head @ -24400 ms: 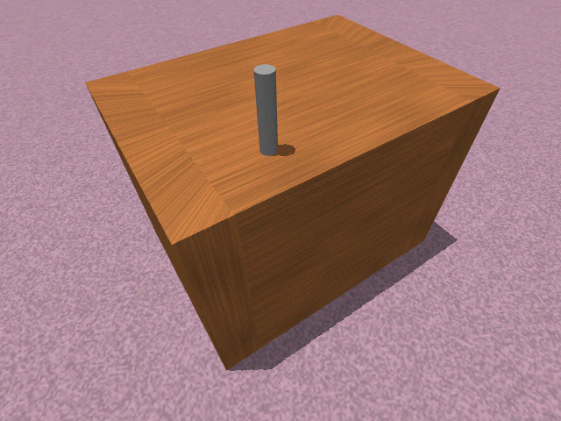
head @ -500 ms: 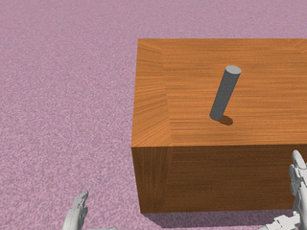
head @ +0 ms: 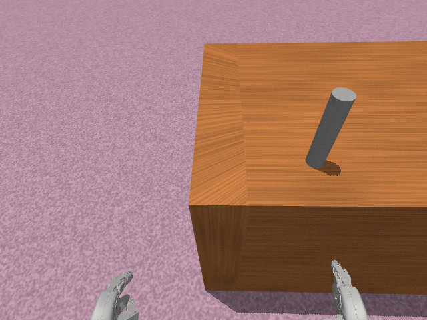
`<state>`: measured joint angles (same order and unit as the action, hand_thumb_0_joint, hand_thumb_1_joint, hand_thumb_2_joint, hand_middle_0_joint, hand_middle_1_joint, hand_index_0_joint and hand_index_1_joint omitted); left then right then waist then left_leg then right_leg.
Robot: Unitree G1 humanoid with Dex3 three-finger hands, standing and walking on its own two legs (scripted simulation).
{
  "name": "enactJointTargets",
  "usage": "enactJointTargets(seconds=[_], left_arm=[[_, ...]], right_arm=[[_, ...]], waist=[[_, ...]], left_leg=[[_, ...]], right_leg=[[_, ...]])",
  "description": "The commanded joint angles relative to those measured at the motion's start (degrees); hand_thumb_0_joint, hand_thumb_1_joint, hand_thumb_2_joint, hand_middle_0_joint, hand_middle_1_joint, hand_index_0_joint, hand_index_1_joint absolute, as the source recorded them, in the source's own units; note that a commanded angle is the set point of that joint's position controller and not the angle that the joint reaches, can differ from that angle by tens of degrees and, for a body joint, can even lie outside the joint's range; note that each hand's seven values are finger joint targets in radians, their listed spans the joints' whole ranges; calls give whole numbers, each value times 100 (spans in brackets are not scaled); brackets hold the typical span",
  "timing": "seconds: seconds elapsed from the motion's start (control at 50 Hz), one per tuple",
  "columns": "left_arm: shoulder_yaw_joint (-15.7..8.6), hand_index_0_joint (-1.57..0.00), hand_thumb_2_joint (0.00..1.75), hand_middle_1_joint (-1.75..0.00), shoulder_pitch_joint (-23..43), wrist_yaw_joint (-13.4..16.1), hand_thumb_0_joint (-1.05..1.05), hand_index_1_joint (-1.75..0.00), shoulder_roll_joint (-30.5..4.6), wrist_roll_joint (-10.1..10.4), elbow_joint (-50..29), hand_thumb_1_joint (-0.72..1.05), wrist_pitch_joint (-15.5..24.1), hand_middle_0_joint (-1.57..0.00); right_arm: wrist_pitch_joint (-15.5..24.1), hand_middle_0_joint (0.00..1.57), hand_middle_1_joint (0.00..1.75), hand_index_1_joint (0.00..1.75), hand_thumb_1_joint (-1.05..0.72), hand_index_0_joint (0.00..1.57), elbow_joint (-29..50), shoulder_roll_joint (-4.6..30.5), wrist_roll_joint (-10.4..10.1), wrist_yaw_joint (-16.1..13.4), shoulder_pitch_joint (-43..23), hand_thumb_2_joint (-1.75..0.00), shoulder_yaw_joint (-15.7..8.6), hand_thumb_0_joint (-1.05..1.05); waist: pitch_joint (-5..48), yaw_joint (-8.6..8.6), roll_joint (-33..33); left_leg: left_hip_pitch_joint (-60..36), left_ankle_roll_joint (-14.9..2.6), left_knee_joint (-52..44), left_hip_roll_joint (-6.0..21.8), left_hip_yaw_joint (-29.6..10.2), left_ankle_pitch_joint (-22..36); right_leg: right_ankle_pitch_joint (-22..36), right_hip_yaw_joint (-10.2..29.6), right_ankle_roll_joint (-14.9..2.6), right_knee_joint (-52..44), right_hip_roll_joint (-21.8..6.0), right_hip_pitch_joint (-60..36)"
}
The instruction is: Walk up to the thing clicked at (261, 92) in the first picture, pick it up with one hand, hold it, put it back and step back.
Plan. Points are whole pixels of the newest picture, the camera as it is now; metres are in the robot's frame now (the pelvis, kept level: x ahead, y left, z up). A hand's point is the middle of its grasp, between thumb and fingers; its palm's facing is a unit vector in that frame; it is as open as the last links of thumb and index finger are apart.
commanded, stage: home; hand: right
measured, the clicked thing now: (327, 132) +0.48 -0.22 +0.08
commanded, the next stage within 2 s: none
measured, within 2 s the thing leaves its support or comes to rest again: neither
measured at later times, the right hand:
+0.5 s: hand out of the picture +0.13 -0.24 -0.13, palm faces -0.05 +0.93 -0.37, open 17.4 cm
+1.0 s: hand out of the picture +0.04 -0.26 -0.15, palm faces -0.08 +0.93 -0.35, open 17.4 cm
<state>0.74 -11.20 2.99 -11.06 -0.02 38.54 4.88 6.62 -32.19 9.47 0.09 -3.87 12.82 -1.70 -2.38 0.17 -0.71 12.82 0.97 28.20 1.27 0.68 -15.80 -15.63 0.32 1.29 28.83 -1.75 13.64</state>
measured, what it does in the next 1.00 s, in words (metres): stands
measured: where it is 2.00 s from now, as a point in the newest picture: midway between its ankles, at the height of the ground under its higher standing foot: outside the picture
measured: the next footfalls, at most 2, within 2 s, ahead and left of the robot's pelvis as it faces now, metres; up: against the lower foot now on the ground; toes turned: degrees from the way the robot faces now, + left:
none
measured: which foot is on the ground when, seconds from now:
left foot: down 0.00-1.00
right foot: down 0.00-1.00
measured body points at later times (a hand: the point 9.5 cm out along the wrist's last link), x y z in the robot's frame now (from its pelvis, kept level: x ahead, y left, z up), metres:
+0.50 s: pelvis +0.01 +0.00 +0.00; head +0.01 +0.01 +0.45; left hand +0.12 +0.28 -0.12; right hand +0.13 -0.29 -0.11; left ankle -0.01 +0.13 -0.74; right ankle +0.00 -0.13 -0.74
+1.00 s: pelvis -0.01 +0.00 +0.01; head -0.01 +0.00 +0.46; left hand +0.03 +0.30 -0.13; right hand +0.04 -0.31 -0.12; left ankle -0.01 +0.13 -0.74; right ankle +0.00 -0.13 -0.74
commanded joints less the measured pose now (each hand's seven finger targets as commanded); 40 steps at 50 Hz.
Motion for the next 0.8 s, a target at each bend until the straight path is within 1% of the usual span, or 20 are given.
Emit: enactJointTargets(seconds=[0.0,0.04,0.08,0.12,0.14,0.16,0.24,0.26,0.28,0.3,0.32,0.36,0.38,0.42,0.46,0.52,0.56,0.66,0.7,0.78], left_arm=[[-291,-20,90,-30,309,44,0,-30,-730,3,-753,90,157,-20],[-290,-20,90,-30,332,30,0,-30,-731,22,-748,90,93,-20],[-292,-20,90,-30,323,31,0,-30,-727,24,-745,90,30,-20],[-323,-20,90,-30,279,44,0,-30,-769,36,-747,90,-28,-20],[-335,-20,90,-30,287,40,0,-30,-788,40,-748,90,-66,-20],[-333,-20,90,-30,245,54,0,-30,-785,37,-724,90,-82,-20],[-349,-20,90,-30,235,43,0,-30,-799,53,-747,90,-180,-20],[-588,-20,90,-30,-43,-62,0,-30,-1750,-280,-141,90,-212,-20],[-600,-20,90,-30,-175,-106,0,-30,-1768,-289,-64,90,-242,-20],[-560,-20,90,-30,-178,-137,0,-30,-1672,-249,-9,90,-250,-20],[-507,-20,90,-30,-71,-169,0,-30,-1607,-200,45,90,-264,-20],[-456,-20,90,-30,105,-220,0,-30,-1623,-162,243,90,-302,-20],[-444,-20,90,-30,197,-232,0,-30,-1673,-169,359,90,-312,-20],[-397,-20,90,-30,279,-252,0,-30,-1703,-180,574,90,-320,-20],[-383,-20,90,-30,351,-268,0,-30,-1775,-177,772,90,-329,-20],[-346,-20,90,-30,465,-276,0,-30,-1878,-154,1096,90,-371,-20],[-312,-20,90,-30,438,-285,0,-30,-1932,-148,1316,90,-374,-20],[-251,-20,90,-30,509,-279,0,-30,-2113,-122,1722,90,-379,-20],[-239,-20,90,-30,521,-273,0,-30,-2157,-123,1820,90,-381,-20],[-227,-20,90,-30,463,-276,0,-30,-2198,-118,2031,90,-392,-20]], right_arm=[[252,5,5,5,53,5,781,522,-51,-123,-105,-6,-86,0],[230,6,6,6,52,6,813,537,-62,-131,-234,-7,-73,0],[235,6,6,6,52,6,807,528,-54,-137,-295,-7,-56,0],[196,5,5,5,53,5,776,659,-46,-163,-246,-6,-176,0],[200,5,5,5,54,5,917,632,-50,-161,-352,-6,-102,0],[187,5,5,5,54,5,870,614,-53,-175,-446,-6,-110,0],[126,5,5,5,55,5,825,666,-43,-224,-364,-5,-159,0],[-44,5,5,5,57,5,-192,2101,310,-47,155,-4,-397,0],[-134,5,5,5,58,5,-296,2128,280,17,253,-4,-443,0],[-162,5,5,5,54,5,-371,1944,218,73,278,-6,-379,0],[-173,5,5,5,54,5,-488,1857,174,112,190,-6,-303,0],[-205,5,5,5,55,5,-694,1778,147,196,-212,-5,-172,0],[-218,5,5,5,55,5,-840,1796,153,222,-325,-5,-132,0],[-252,5,5,5,57,5,-1133,1920,154,248,-378,-4,-93,0],[-269,5,5,5,57,5,-1392,2048,149,257,-401,-4,-92,0],[-323,5,5,5,56,5,-1764,2172,135,265,-484,-5,-44,0],[-342,5,5,5,57,5,-1953,2237,122,267,-588,-4,-28,0],[-425,5,5,5,55,5,-2388,2372,97,287,-579,-5,33,0],[-439,5,5,5,54,5,-2497,2388,97,297,-572,-6,56,0],[-482,5,5,5,56,5,-2672,2426,97,304,-580,-5,81,0]], waist=[[941,25,53],[722,12,24],[794,24,-176],[983,28,-187],[1006,43,-100],[996,-10,-86],[1005,59,31],[1187,-32,404],[1493,-29,409],[1536,-14,394],[1355,-7,184],[849,-86,-8],[685,-89,57],[507,-87,49],[590,-48,-8],[430,-52,-75],[516,-69,32],[263,-22,103],[294,-10,129],[22,-41,203]], left_leg=[[-361,-91,-298,-143,245,1540],[-248,-80,-330,-147,237,1437],[-304,-57,-336,-138,232,1430],[-360,-50,-299,-134,217,1618],[-346,-57,-279,-140,212,1701],[-337,-65,-249,-141,218,1781],[-422,-101,-230,-169,248,1793],[-569,-247,315,499,-271,3144],[-792,-324,420,531,-225,3520],[-662,-295,399,499,-213,3637],[-532,-286,202,511,-242,3315],[-272,-293,-105,484,-287,2181],[-255,-281,-172,473,-305,1931],[-141,-272,-310,487,-370,1749],[-309,-262,-382,517,-406,1908],[-194,-251,-690,543,-489,1466],[-466,-251,-669,553,-471,1675],[-358,-211,-891,493,-469,1097],[-451,-223,-910,510,-485,1154],[-320,-223,-1082,492,-538,543]], right_leg=[[1465,-313,-159,-340,191,-319],[1354,-320,-170,-357,195,-234],[1332,-328,-191,-350,201,-252],[1521,-335,-198,-324,199,-364],[1605,-341,-184,-325,192,-418],[1702,-335,-180,-306,181,-437],[1807,-320,-135,-333,144,-417],[3079,141,-255,88,-389,-498],[3401,125,-277,188,-408,-647],[3502,125,-276,224,-394,-788],[2956,148,-275,182,-391,-728],[1841,160,-233,-130,-366,-463],[1618,182,-232,-227,-362,-344],[1489,240,-254,-369,-391,-416],[1517,257,-260,-416,-401,-520],[1106,269,-257,-607,-375,-652],[1298,286,-278,-712,-419,-654],[923,375,-270,-1066,-464,-693],[1019,375,-274,-1104,-480,-702],[334,422,-239,-1360,-471,-496]])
